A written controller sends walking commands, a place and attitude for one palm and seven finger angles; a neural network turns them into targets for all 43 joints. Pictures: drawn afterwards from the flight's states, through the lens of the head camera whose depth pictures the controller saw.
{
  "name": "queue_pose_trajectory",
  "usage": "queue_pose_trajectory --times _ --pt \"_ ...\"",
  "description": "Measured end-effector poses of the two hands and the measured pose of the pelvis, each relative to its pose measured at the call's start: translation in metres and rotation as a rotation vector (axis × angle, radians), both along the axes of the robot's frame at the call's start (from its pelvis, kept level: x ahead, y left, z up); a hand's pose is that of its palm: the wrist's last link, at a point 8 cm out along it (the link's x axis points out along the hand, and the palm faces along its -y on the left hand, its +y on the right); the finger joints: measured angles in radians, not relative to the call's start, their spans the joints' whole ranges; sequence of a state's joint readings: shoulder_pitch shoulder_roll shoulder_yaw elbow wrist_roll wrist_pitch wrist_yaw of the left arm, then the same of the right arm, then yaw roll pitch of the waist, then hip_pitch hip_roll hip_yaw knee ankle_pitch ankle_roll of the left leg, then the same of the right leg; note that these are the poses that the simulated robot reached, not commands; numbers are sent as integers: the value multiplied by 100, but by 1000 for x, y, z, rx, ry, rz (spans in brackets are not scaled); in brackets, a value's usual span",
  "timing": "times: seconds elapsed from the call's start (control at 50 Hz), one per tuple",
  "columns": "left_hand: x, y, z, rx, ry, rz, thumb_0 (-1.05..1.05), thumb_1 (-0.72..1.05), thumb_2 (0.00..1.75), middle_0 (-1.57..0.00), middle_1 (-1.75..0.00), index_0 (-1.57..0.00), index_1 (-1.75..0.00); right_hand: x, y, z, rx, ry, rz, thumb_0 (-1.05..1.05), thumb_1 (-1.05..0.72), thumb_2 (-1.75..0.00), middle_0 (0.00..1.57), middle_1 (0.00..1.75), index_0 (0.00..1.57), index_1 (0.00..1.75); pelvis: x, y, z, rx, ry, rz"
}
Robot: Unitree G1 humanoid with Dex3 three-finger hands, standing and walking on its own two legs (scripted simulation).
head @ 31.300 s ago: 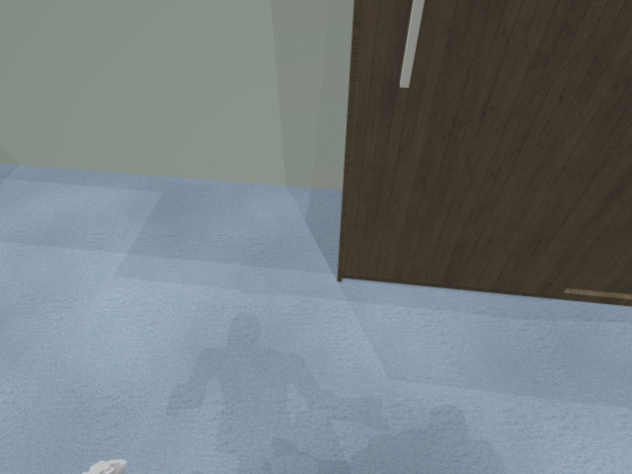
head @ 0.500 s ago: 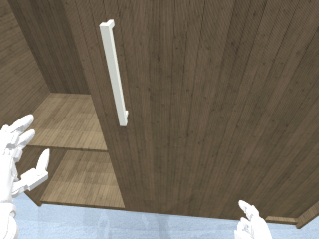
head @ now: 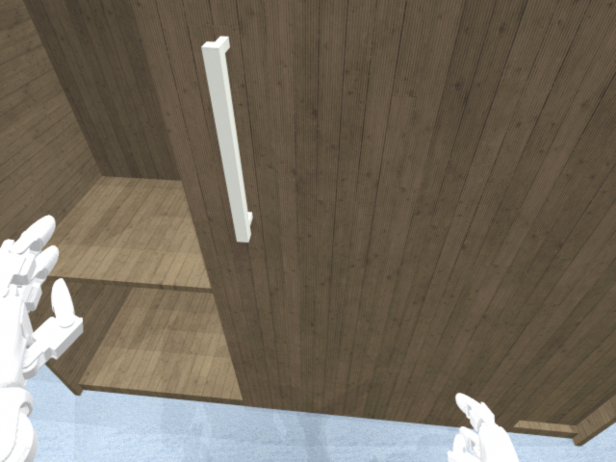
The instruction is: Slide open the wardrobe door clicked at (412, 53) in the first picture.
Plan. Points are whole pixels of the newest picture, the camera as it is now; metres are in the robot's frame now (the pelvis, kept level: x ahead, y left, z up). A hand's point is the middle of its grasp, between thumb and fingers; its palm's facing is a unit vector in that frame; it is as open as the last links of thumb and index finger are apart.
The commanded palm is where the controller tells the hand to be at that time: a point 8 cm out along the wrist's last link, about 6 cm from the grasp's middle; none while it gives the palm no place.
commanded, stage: step back with the hand held close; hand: left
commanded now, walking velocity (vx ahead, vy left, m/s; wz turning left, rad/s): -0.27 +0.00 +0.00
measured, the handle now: (234, 153) +0.44 +0.17 +0.21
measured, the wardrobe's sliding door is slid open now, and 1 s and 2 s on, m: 0.57 0.57 0.57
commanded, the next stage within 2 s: stop stepping back and stand still in 1.16 s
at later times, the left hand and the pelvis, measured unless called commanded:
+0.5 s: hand (34, 357) +0.14 +0.28 +0.16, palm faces +0.42 -0.78 -0.47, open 7.4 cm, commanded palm +0.09 +0.32 +0.17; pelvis -0.05 +0.02 -0.01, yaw -1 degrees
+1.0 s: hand out of the picture +0.07 +0.29 +0.16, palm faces +0.47 -0.78 -0.42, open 7.4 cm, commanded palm +0.01 +0.33 +0.17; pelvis -0.12 +0.02 -0.02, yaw +3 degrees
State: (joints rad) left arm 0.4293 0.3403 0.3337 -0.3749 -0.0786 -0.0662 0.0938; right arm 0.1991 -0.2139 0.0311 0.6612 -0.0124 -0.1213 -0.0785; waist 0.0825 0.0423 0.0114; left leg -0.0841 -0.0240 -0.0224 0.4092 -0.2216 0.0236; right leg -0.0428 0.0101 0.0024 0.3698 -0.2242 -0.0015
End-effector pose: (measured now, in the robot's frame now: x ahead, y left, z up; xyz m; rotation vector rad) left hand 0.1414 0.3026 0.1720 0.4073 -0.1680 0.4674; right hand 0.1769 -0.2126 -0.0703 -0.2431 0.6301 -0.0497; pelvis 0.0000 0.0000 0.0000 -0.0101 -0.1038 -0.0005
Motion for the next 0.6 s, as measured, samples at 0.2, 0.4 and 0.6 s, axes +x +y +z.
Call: queue_pose_trajectory --times 0.2,0.4,0.6 --pt "5 3 5 101 16 -46 1 89 89 -21 -30 -21 -30 -15 -14 -1 -18 52 -73 2 -90 -89 20 30 20 30 -11 7 -1 -9 90 -6" --pt "-18 10 4 159 24 -96 1 88 89 -22 -30 -22 -30 -49 -18 1 -47 66 -141 2 -90 -89 20 30 20 30 -37 15 -6 -5 100 -14" --pt "-56 21 0 168 -59 -55 1 88 89 -22 -30 -22 -30 -88 -8 -5 -56 54 -118 1 -90 -89 20 30 20 30 -70 21 -14 -26 99 1"
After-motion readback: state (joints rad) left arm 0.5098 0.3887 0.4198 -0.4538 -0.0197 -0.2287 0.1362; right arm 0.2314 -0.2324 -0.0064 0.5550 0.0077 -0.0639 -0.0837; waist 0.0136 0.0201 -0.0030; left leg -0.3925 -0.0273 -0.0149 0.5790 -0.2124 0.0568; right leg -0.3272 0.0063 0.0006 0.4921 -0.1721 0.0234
